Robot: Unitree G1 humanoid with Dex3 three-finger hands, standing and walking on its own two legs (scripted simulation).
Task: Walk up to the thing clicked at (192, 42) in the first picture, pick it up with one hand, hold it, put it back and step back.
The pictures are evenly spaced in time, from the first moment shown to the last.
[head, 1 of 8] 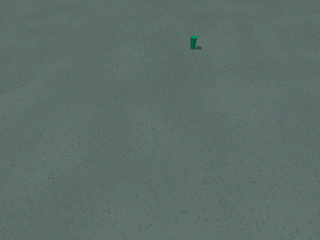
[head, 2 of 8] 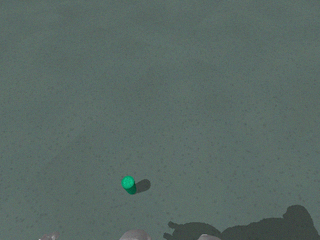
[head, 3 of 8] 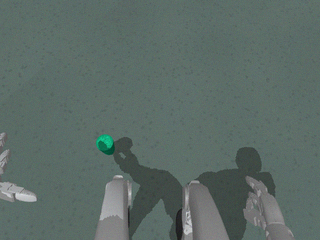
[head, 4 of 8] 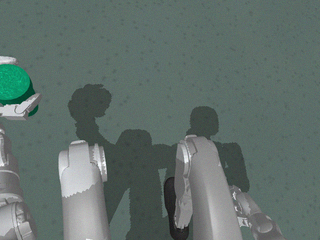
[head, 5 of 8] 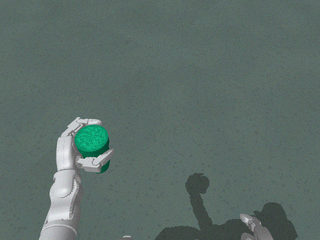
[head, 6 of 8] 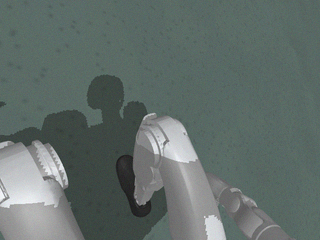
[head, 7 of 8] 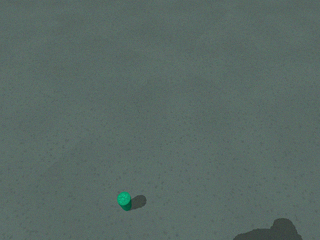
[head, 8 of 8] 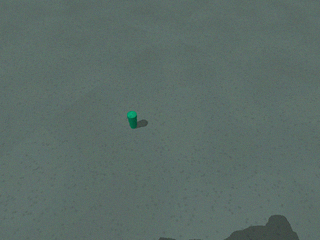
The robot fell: no
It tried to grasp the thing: yes
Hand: left
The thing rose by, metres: 0.69
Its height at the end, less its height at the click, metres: +0.00
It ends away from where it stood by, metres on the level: 0.01
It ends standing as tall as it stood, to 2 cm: yes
